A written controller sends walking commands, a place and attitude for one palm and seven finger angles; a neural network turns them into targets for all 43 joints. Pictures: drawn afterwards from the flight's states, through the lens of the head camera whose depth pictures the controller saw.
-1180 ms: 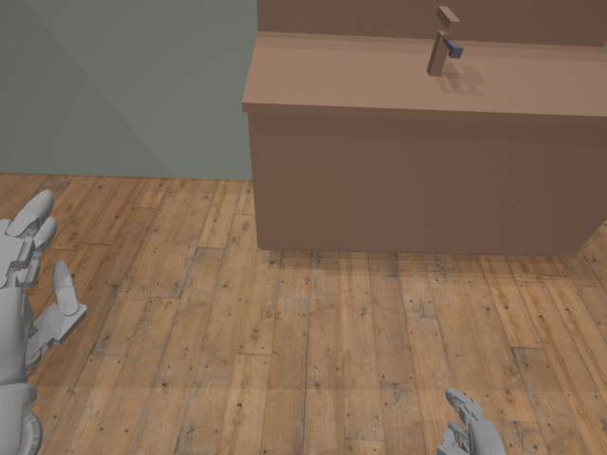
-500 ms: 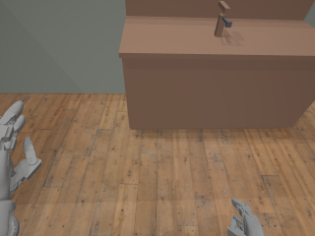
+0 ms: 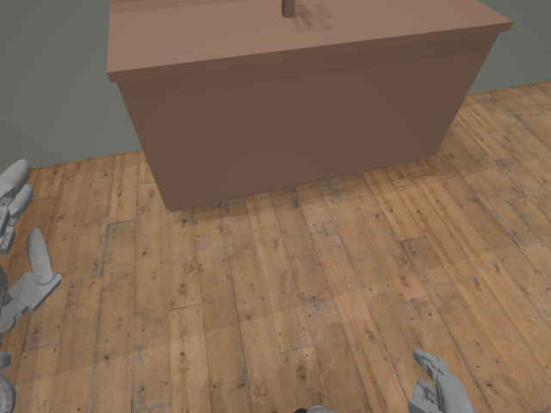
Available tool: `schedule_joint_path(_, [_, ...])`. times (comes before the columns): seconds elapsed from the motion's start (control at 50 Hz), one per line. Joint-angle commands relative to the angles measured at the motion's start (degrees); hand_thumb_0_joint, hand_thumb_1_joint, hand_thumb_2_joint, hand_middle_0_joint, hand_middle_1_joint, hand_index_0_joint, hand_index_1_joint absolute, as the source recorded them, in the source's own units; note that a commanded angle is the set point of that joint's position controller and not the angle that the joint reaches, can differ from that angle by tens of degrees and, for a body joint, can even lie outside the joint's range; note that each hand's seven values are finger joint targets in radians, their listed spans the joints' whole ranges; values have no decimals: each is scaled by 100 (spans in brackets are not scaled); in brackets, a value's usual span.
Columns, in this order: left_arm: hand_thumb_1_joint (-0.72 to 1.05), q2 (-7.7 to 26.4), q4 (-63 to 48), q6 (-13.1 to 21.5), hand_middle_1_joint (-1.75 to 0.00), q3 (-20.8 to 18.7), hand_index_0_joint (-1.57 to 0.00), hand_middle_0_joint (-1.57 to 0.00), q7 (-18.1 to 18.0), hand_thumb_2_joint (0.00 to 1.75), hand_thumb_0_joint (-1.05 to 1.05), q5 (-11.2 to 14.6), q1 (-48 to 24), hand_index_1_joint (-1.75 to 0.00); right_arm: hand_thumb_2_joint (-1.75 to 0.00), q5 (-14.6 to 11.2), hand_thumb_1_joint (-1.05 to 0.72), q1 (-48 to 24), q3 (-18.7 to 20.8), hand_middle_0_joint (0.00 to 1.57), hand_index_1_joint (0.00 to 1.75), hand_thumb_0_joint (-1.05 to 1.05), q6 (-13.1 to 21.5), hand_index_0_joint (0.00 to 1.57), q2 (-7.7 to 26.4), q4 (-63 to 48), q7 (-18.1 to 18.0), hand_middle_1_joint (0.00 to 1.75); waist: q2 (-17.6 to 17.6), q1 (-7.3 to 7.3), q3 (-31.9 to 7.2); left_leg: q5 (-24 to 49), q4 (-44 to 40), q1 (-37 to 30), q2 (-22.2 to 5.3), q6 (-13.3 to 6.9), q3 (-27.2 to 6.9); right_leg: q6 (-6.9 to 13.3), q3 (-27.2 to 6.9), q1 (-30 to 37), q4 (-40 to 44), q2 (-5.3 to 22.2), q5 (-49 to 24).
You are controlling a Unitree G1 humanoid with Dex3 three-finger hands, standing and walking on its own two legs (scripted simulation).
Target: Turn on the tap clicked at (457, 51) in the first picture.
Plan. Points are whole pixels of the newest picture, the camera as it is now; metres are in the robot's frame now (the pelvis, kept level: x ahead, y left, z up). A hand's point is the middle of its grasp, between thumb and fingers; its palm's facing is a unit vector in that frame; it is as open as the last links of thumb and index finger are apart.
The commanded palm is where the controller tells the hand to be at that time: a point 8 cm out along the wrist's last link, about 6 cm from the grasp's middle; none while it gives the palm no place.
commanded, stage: walk to a spot facing it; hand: left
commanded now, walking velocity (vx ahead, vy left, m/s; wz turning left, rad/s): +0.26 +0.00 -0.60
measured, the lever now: out of the picture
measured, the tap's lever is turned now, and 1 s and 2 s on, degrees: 0 0 0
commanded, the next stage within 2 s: turn to face it in 1.68 s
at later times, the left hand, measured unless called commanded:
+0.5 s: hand (230, 226) +0.29 +0.07 +0.17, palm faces +0.01 -0.89 -0.46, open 7.5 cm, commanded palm +0.25 +0.15 +0.19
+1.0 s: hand (301, 122) +0.44 +0.00 +0.20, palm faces -0.04 -0.91 -0.41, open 7.5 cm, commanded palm +0.42 +0.07 +0.19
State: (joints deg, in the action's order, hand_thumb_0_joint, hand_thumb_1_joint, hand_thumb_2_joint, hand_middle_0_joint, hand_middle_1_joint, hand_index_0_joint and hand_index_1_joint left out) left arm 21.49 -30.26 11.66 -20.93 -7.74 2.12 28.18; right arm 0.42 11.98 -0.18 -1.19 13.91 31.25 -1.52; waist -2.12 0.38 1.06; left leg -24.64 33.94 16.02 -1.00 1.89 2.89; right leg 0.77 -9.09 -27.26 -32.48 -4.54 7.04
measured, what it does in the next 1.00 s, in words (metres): walks ahead, turning right: right foot, then left foot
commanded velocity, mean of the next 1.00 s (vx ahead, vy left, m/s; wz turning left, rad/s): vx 0.35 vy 0.00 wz -0.36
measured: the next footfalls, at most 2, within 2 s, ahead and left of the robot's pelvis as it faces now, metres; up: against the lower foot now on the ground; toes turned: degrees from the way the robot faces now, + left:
right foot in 0.30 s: +0.04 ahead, -0.15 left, +0.00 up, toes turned -20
left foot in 0.74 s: +0.20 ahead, +0.03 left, +0.00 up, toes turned -13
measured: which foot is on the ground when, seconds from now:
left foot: down 0.00-0.32, up 0.34-0.72, down 0.74-1.00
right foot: down 0.00-0.02, up 0.04-0.28, down 0.30-0.76, up 0.78-1.00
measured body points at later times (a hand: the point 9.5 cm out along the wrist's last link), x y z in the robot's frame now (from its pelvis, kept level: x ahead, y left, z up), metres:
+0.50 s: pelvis +0.01 -0.06 +0.00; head +0.04 -0.08 +0.45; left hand +0.28 +0.12 +0.20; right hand +0.07 -0.34 -0.10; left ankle +0.06 +0.08 -0.63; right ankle +0.00 -0.13 -0.73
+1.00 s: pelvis +0.15 -0.10 +0.01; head +0.16 -0.10 +0.46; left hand +0.44 +0.05 +0.22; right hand +0.20 -0.34 -0.08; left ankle +0.16 +0.04 -0.73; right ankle +0.12 -0.23 -0.68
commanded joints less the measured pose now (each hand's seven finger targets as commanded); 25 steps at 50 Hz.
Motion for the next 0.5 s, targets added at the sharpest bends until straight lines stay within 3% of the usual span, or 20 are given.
schedule_joint_path(0.0, [90, 924, -1495, 418, -30, -698, -20, -20, -64, 90, 0, 25, -527, -30, -90, -29, -90, -529, 315, 20, 30, 0, 362, 20, 581, -950, -143, 30, 1509, 49, -1005, 1499, -1587, -1518, -2100, -865, -1594, -240, 83, -862, -1633, 109, 1777])
schedule_joint_path(0.02, [90, 961, -1486, 425, -30, -725, -20, -20, -80, 90, 0, -82, -465, -30, -90, -112, -90, -438, 360, 20, 30, 0, 437, 20, 464, -927, -128, 30, 1574, 116, -1024, 2169, -1508, -1511, -2475, -1145, -1538, -327, 602, -1091, -2862, 141, 2126])
schedule_joint_path(0.04, [90, 1010, -1257, 429, -30, -766, -20, -20, -72, 90, 0, -150, -376, -30, -90, -77, -90, -509, 315, 20, 30, 0, 508, 20, 420, -772, -80, 30, 1724, 112, -1034, 1257, -1596, -874, -2526, -1198, -1367, -321, 687, -948, -3602, 350, 2027])
schedule_joint_path(0.06, [90, 810, -1241, 419, -30, -608, -20, -20, -47, 90, 0, -129, -379, -30, -90, -63, -90, -448, 329, 20, 30, 0, 535, 20, 459, -765, -40, 30, 1690, 25, -640, 825, -1649, -458, -2483, -1274, -1248, -321, 702, -998, -3700, 518, 1882])
schedule_joint_path(0.08, [90, 606, -1234, 407, -30, -367, -20, -20, -20, 90, 0, -133, -528, -30, -90, -91, -90, -411, 335, 20, 30, 0, 562, 20, 486, -695, 1, 30, 1590, -29, -301, 860, -1638, -401, -2368, -1190, -863, -335, 828, -1050, -3474, 626, 1805])
schedule_joint_path(0.1, [90, 609, -1412, 431, -30, -266, -20, -20, -9, 90, 0, -146, -958, -30, -90, -116, -90, -461, 317, 20, 30, 0, 621, 20, 472, -654, -5, 30, 1483, -20, -121, 896, -1622, -467, -2293, -1055, -435, -366, 1002, -1057, -3163, 700, 1644])
schedule_joint_path(0.12, [90, 581, -1156, 449, -30, -173, -20, -20, -30, 90, 0, -190, -884, -30, -90, -88, -90, -416, 327, 20, 30, 0, 658, 20, 554, -615, -30, 30, 1538, -33, 96, 1284, -1533, -276, -2178, -884, -181, -389, 1218, -799, -2648, 681, 1755])
schedule_joint_path(0.14, [90, 511, -853, 437, -30, -103, -20, -20, -28, 90, 0, -205, -802, -30, -90, -81, -90, -302, 318, 20, 30, 0, 682, 20, 572, -578, -31, 30, 1531, -48, 127, 1525, -1469, -197, -2034, -759, 70, -367, 1408, -432, -2143, 600, 1717])
schedule_joint_path(0.2, [90, 707, -347, 412, -30, -174, -20, -20, -9, 90, 0, -246, -1219, -30, -90, -37, -90, -241, 307, 20, 30, 0, 737, 20, 599, -553, -76, 30, 1569, -85, 216, 1624, -1205, -223, -1963, -601, 441, -366, 2029, 235, -1102, 319, 1856])
schedule_joint_path(0.22, [90, 786, -216, 408, -30, -245, -20, -20, -9, 90, 0, -225, -1277, -30, -90, 1, -90, -282, 295, 20, 30, 0, 745, 20, 593, -561, -92, 30, 1550, -49, 119, 1688, -841, -104, -1983, -569, 434, -313, 2135, 633, -711, 256, 1916])
schedule_joint_path(0.24, [90, 808, -131, 392, -30, -306, -20, -20, -2, 90, 0, -203, -1282, -30, -90, 4, -90, -276, 305, 20, 30, 0, 754, 20, 583, -556, -93, 30, 1406, 20, -96, 1829, -173, 31, -1891, -512, 662, -238, 2237, 1218, -295, 123, 1726])
schedule_joint_path(0.26, [90, 872, -148, 370, -30, -358, -20, -20, -1, 90, 0, -197, -1271, -30, -90, -37, -90, -288, 317, 20, 30, 0, 767, 20, 549, -566, -63, 30, 998, 133, -375, 1906, 1006, 455, -1658, -439, 864, -76, 1969, 2018, 236, 202, 1273])
schedule_joint_path(0.28, [90, 998, -202, 359, -30, -439, -20, -20, -10, 90, 0, -202, -1232, -30, -90, -98, -90, -238, 323, 20, 30, 0, 783, 20, 399, -572, -27, 30, -415, 151, -695, 1125, 2755, 1175, -1074, -239, 1068, 430, 468, 2739, 717, 1005, 629])
schedule_joint_path(0.3, [90, 1165, -133, 357, -30, -662, -20, -20, -61, 90, 0, -165, -835, -30, -90, -72, -90, -467, 288, 20, 30, 0, 779, 20, 310, -716, -39, 30, -1786, 169, -848, -1068, 4164, 2750, -242, 21, 626, 1092, -2205, 3239, 1131, 2212, -819])
schedule_joint_path(0.32, [90, 1337, -648, 382, -30, -882, -20, -20, -157, 90, 0, -57, -921, -30, -90, -30, -90, -789, 261, 20, 30, 0, 759, 20, 361, -757, -36, 30, -1410, 196, -745, -1098, 4702, 3088, -482, 81, -197, 1307, -2610, 3068, 1350, 2726, -871])
schedule_joint_path(0.34, [90, 1238, -755, 410, -30, -835, -20, -20, -127, 90, 0, -80, -711, -30, -90, -54, -90, -614, 325, 20, 30, 0, 736, 20, 424, -696, 6, 30, -667, 88, -822, -663, 4521, 2741, -742, 70, -627, 1274, -2510, 2607, 1480, 2474, 455])
schedule_joint_path(0.36, [90, 1322, -1033, 502, -30, -899, -20, -20, -107, 90, 0, -45, -336, -30, -90, -60, -90, -581, 263, 20, 30, 0, 661, 20, 396, -689, 26, 30, -331, 81, -637, -272, 4545, 2863, -781, 116, -581, 1408, -2407, 2456, 1489, 2435, 822])
schedule_joint_path(0.38, [90, 1362, -1327, 593, -30, -1001, -20, -20, -93, 90, 0, -24, -81, -30, -90, -41, -90, -634, 187, 20, 30, 0, 559, 20, 385, -620, 43, 30, 32, 51, -572, 58, 4499, 2826, -813, 151, -567, 1359, -1866, 2196, 1472, 2228, 609])
schedule_joint_path(0.42, [90, 1418, -1794, 704, -30, -1108, -20, -20, -89, 90, 0, -21, -157, -30, -90, -23, -90, -698, 150, 20, 30, 0, 450, 20, 334, -564, 55, 30, 119, -70, -818, 345, 3943, 2548, -819, 205, -359, 1205, -912, 2155, 1467, 2010, 107])
schedule_joint_path(0.48, [90, 1359, -1615, 695, -30, -1151, -20, -20, -154, 90, 0, -13, -111, -30, -90, 2, -90, -603, 225, 20, 30, 0, 496, 20, 325, -511, -60, 30, 10, -79, -830, 635, 2613, 1942, -741, 154, -125, 1151, -588, 1711, 1596, 1804, 50])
